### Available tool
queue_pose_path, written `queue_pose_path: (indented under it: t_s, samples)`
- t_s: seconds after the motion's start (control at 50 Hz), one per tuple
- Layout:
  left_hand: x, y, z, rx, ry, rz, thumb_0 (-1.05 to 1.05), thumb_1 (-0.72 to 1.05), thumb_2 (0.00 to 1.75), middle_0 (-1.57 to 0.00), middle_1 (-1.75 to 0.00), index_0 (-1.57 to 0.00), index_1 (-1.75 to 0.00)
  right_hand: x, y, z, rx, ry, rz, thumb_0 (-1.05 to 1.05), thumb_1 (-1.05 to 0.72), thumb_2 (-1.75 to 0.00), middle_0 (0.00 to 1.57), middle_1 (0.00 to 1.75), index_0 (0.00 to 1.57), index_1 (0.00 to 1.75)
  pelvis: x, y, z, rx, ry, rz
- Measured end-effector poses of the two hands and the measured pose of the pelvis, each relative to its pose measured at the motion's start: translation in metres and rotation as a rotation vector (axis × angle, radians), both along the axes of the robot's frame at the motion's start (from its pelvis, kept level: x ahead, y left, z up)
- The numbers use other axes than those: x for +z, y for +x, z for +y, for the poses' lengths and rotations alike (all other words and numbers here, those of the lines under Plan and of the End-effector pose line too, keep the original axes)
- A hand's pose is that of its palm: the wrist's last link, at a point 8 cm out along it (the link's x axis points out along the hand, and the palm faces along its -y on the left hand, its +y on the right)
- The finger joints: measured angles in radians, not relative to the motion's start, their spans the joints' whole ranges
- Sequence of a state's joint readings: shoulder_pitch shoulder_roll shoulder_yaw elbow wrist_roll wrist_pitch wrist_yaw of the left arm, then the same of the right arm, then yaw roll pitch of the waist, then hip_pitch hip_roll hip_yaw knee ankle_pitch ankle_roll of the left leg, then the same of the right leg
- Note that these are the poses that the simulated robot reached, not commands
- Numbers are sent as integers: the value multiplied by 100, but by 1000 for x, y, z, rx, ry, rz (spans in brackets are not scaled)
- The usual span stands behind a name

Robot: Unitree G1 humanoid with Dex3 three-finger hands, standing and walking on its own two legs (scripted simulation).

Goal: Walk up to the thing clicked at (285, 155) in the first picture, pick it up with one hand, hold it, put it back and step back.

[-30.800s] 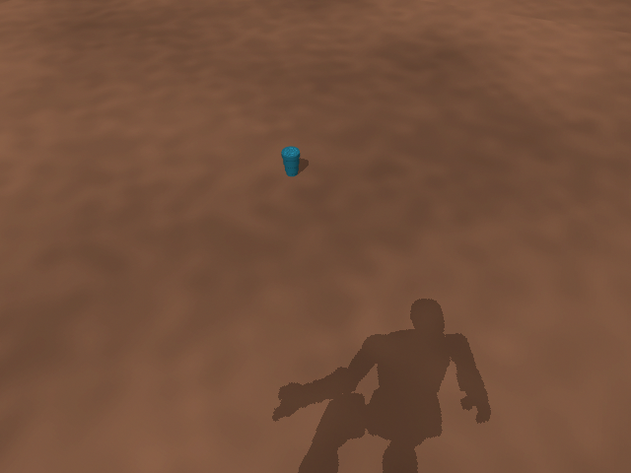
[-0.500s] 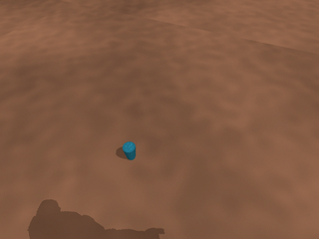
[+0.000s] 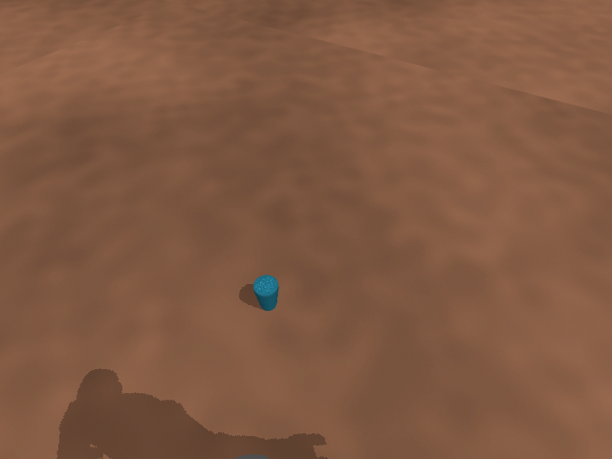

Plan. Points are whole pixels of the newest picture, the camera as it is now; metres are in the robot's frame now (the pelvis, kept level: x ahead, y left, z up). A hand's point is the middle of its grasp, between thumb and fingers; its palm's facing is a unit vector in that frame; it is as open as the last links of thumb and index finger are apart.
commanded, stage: walk up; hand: left
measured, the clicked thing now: (267, 295) +0.76 +0.18 -0.71
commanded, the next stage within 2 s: none
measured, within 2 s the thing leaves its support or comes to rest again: neither
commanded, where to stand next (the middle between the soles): +0.38 -0.05 m, yaw -1 degrees
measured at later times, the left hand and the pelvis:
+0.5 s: hand (137, 390) +0.24 +0.30 -0.15, palm faces -0.12 -0.93 -0.35, open 7.4 cm; pelvis +0.16 +0.03 -0.01, yaw -3 degrees
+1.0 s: hand (197, 316) +0.39 +0.24 -0.18, palm faces -0.03 -0.95 -0.32, open 7.4 cm; pelvis +0.29 -0.01 -0.03, yaw -1 degrees
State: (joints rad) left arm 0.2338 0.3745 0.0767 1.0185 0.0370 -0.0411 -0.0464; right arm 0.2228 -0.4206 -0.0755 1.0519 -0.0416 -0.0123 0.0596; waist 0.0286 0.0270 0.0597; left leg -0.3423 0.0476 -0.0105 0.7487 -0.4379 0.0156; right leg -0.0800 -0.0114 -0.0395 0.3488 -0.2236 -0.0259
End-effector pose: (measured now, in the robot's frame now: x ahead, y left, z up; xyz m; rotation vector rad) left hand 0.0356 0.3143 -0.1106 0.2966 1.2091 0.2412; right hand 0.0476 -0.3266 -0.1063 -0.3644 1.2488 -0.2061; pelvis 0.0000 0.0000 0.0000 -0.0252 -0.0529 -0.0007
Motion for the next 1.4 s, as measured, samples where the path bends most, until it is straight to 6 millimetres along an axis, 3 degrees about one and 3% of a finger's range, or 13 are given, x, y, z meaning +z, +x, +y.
queue_pose_path:
  t_s: [0.06,0.14,0.24,0.34,0.44,0.54,0.62,0.68,0.84,0.98,1.08,1.26,1.4]
  samples:
    - [-9,-4,25,15,2,54,0,90,90,-21,-30,-20,-30,5,18,9,6,-25,-27,1,-90,-90,20,30,20,30,-6,16,15,6,-12,-6]
    - [-30,16,52,3,11,91,1,90,90,-20,-30,-20,-30,3,28,24,-12,-72,-71,0,-90,-90,20,30,20,30,-21,37,35,-2,19,-17]
    - [-24,65,54,-42,-21,56,1,91,90,-20,-30,-20,-30,10,28,45,-62,-51,-44,0,-90,-90,20,30,20,30,-11,65,44,-6,19,-21]
    - [-13,111,52,-86,-28,32,0,91,90,-20,-30,-20,-30,13,45,55,-79,-26,-44,1,-90,-90,20,30,20,30,-3,98,45,-25,28,-22]
    - [-5,164,42,-125,-15,30,0,91,90,-20,-30,-20,-30,6,75,50,-89,-3,-50,1,-90,-90,21,30,20,30,-4,134,38,-42,43,-15]
    - [-1,236,17,-170,6,-34,1,91,90,-20,-30,-20,-30,-15,111,30,-91,19,-35,1,-90,-90,21,30,20,30,-16,176,19,-52,58,-2]
    - [3,292,-12,-180,19,-140,1,91,90,-20,-30,-20,-30,-33,149,11,-83,31,-21,1,-90,-90,20,30,20,30,-25,207,-1,-34,28,-11]
    - [12,313,-29,-163,6,-195,0,91,90,-20,-30,-20,-30,-29,185,5,-54,41,-41,1,-90,-90,20,30,20,30,-18,226,-11,-42,58,-19]
    - [9,332,-43,-143,2,-135,0,90,90,-20,-30,-20,-30,-7,267,-10,-13,8,-132,0,-90,-90,20,30,20,30,-9,269,-20,-51,34,-3]
    - [-29,347,-31,-100,-26,-85,0,90,90,-20,-30,-20,-30,-13,300,-5,14,-54,-91,0,-90,-90,20,30,20,30,-28,291,-13,-14,21,1]
    - [-40,350,-30,-71,-36,-36,0,91,90,-20,-30,-20,-30,-9,318,4,30,-50,-103,0,-90,-90,20,30,20,30,-26,289,-14,-14,15,4]
    - [-33,317,-33,-68,31,2,0,91,90,-20,-30,-20,-30,-18,343,-10,57,-13,-197,0,-90,-90,20,30,20,30,-32,272,-32,-48,16,20]
    - [-10,275,-38,-57,88,36,0,91,90,-20,-30,-20,-30,-28,329,-18,11,51,-169,0,-90,-90,20,30,20,30,-24,264,-38,-44,33,3]
